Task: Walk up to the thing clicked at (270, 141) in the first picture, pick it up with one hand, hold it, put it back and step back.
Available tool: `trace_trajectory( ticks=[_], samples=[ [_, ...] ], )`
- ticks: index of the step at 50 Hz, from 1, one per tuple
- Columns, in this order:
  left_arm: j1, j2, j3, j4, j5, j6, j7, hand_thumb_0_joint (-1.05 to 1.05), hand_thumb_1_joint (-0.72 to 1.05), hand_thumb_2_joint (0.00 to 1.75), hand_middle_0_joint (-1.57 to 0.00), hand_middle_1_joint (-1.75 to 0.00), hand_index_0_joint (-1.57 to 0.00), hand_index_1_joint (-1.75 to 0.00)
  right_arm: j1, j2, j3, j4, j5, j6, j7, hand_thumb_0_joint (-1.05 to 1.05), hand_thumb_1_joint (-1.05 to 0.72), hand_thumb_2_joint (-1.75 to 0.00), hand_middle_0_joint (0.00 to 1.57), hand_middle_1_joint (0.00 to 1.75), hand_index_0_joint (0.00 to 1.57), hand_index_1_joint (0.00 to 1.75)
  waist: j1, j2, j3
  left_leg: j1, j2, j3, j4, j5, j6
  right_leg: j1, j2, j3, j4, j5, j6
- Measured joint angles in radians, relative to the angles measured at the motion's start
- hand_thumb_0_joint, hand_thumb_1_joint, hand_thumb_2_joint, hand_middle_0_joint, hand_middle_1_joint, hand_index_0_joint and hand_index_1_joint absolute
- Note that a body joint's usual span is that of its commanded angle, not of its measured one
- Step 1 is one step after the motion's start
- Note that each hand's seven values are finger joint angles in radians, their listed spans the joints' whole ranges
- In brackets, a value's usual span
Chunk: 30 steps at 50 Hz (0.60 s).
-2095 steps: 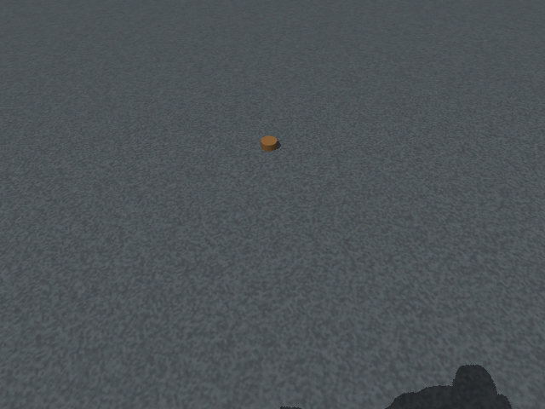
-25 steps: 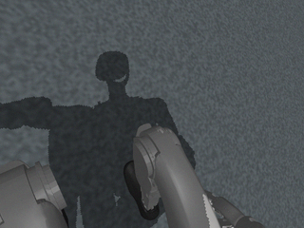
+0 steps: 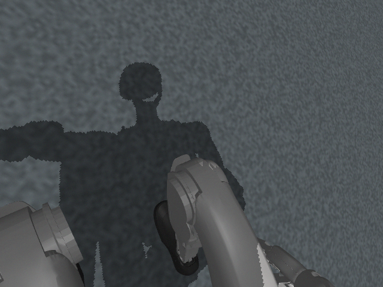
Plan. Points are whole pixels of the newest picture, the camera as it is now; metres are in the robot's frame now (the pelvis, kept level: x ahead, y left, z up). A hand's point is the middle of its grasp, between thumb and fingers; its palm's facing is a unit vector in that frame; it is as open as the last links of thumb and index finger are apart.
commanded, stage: open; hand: left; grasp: from above
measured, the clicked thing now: out of the picture +0.43 +0.37 -0.28
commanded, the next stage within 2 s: withdraw in 0.02 s
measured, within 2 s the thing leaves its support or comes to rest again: neither
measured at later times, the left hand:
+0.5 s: hand out of the picture +0.43 +0.41 -0.14, palm faces -0.30 -0.08 -0.95, open 14.1 cm
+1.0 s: hand out of the picture +0.40 +0.40 -0.14, palm faces -0.45 -0.12 -0.88, open 14.0 cm
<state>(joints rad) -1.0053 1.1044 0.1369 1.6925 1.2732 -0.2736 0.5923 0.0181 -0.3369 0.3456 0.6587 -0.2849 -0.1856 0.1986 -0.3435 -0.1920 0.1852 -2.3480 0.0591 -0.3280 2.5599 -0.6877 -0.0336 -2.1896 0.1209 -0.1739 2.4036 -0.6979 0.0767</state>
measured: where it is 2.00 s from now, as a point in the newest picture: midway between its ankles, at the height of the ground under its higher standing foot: (133, 274)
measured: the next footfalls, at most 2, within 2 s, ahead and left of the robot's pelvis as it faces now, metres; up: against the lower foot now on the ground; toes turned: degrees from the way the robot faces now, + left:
none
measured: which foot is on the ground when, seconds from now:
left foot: down 0.00-1.00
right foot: down 0.00-1.00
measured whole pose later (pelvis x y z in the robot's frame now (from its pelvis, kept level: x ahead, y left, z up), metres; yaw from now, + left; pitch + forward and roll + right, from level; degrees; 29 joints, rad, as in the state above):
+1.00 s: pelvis -0.01 -0.01 +0.02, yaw +6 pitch +29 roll -11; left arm -0.95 0.93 0.10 1.36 1.26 -0.31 0.26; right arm 0.12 -0.32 0.16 0.67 -0.15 0.03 0.12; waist -0.24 -0.07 0.04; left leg -2.35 0.03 -0.22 2.42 -0.60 -0.02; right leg -2.19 0.06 -0.11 2.34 -0.68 0.05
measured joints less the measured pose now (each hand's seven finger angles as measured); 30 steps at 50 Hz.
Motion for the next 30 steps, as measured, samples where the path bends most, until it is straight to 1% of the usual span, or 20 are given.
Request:
trace_trajectory(
  ticks=[4,8,11,13,16,18,20,22,25,28,30],
  samples=[
    [-0.002,-0.001,0.001,0.001,-0.007,0.011,0.001,0.0,-0.49,0.96,-0.08,-1.02,-0.09,-1.01,0.0,-0.001,-0.004,0.002,-0.001,-0.003,0.0,0.0,-0.88,-0.9,0.2,0.3,0.21,0.3,-0.001,0.003,-0.002,-0.004,0.0,-0.001,0.002,0.0,0.001,-0.003,0.0,-0.001,0.0,0.0,-0.001],
    [0.0,-0.004,-0.004,0.002,-0.014,0.021,-0.009,0.0,-0.49,0.96,-0.08,-1.02,-0.09,-1.01,0.003,-0.002,-0.006,0.0,0.001,-0.004,0.001,0.0,-0.88,-0.9,0.2,0.3,0.21,0.3,-0.002,0.008,-0.005,-0.006,0.001,0.001,0.002,-0.002,0.004,-0.004,0.001,0.001,0.0,-0.002,-0.001],
    [0.01,-0.009,0.009,-0.021,-0.02,0.025,-0.022,0.0,-0.48,0.96,-0.08,-1.01,-0.09,-1.0,0.008,-0.002,-0.011,-0.001,0.005,-0.007,0.003,0.0,-0.89,-0.9,0.2,0.3,0.21,0.3,0.002,0.012,-0.006,-0.005,0.001,0.003,0.001,-0.004,0.003,-0.002,-0.001,0.002,0.0,-0.005,-0.003],
    [0.025,-0.016,0.021,-0.057,-0.019,0.026,-0.036,0.0,-0.49,0.95,-0.08,-1.01,-0.1,-1.0,0.015,0.001,-0.016,-0.002,0.009,-0.005,0.004,0.0,-0.89,-0.9,0.2,0.3,0.21,0.3,0.009,0.014,-0.01,-0.002,0.001,0.004,-0.001,-0.007,0.001,-0.001,-0.002,0.002,-0.001,-0.007,-0.004],
    [0.062,-0.041,0.036,-0.148,-0.023,0.028,-0.062,0.0,-0.5,0.95,-0.08,-1.01,-0.1,-1.0,0.027,0.005,-0.033,0.002,0.017,0.0,0.009,0.0,-0.89,-0.9,0.2,0.3,0.21,0.3,0.025,0.027,-0.028,-0.001,-0.003,0.006,-0.007,-0.008,-0.003,0.0,-0.008,0.002,-0.002,-0.013,-0.009],
    [0.093,-0.065,0.049,-0.226,-0.026,0.033,-0.085,0.0,-0.5,0.95,-0.08,-1.0,-0.1,-0.99,0.037,0.009,-0.053,0.004,0.026,0.008,0.014,0.0,-0.89,-0.9,0.2,0.3,0.21,0.3,0.04,0.042,-0.05,-0.003,-0.006,0.01,-0.014,-0.009,-0.005,-0.001,-0.013,0.004,-0.004,-0.018,-0.011],
    [0.124,-0.095,0.056,-0.309,-0.038,0.044,-0.108,0.0,-0.5,0.95,-0.08,-1.0,-0.1,-0.99,0.048,0.015,-0.081,0.007,0.037,0.02,0.02,0.0,-0.89,-0.9,0.2,0.3,0.21,0.3,0.059,0.065,-0.081,-0.007,-0.009,0.017,-0.023,-0.009,-0.007,-0.004,-0.019,0.007,-0.008,-0.024,-0.015],
    [0.143,-0.13,0.039,-0.37,-0.057,0.066,-0.135,0.0,-0.5,0.96,-0.08,-1.0,-0.1,-0.99,0.057,0.02,-0.115,0.012,0.053,0.034,0.026,0.0,-0.89,-0.9,0.2,0.3,0.21,0.3,0.081,0.092,-0.12,-0.009,-0.011,0.029,-0.036,-0.008,-0.006,-0.006,-0.026,0.015,-0.012,-0.03,-0.019],
    [0.146,-0.177,-0.009,-0.409,-0.081,0.105,-0.185,0.0,-0.49,0.96,-0.08,-0.99,-0.1,-0.98,0.061,0.025,-0.161,0.017,0.085,0.06,0.032,0.0,-0.89,-0.9,0.2,0.3,0.21,0.3,0.111,0.137,-0.176,-0.01,-0.011,0.054,-0.062,-0.003,0.003,-0.007,-0.035,0.031,-0.027,-0.036,-0.015],
    [0.128,-0.207,-0.062,-0.409,-0.119,0.143,-0.253,0.0,-0.49,0.97,-0.08,-0.99,-0.09,-0.98,0.053,0.03,-0.194,0.008,0.116,0.086,0.027,0.0,-0.89,-0.9,0.2,0.3,0.21,0.3,0.134,0.168,-0.201,0.007,-0.005,0.082,-0.096,0.006,0.015,0.006,-0.039,0.051,-0.05,-0.032,-0.009],
    [0.117,-0.224,-0.09,-0.413,-0.146,0.158,-0.304,0.0,-0.49,0.97,-0.08,-0.99,-0.09,-0.98,0.05,0.033,-0.21,-0.004,0.136,0.101,0.02,0.0,-0.89,-0.9,0.2,0.3,0.2,0.3,0.146,0.181,-0.205,0.024,-0.001,0.099,-0.123,0.014,0.022,0.019,-0.041,0.063,-0.07,-0.025,-0.008]
  ],
)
